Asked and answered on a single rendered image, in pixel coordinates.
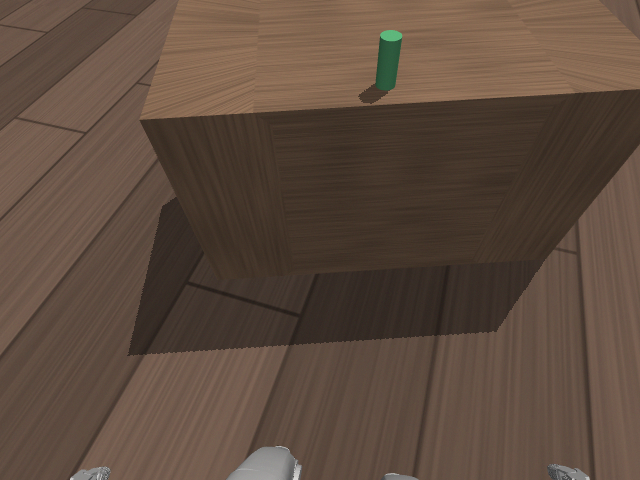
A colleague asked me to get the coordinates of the can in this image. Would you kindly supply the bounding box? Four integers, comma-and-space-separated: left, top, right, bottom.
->
375, 30, 402, 91

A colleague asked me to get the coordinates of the right robot hand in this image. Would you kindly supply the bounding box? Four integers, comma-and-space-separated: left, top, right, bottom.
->
547, 464, 590, 480

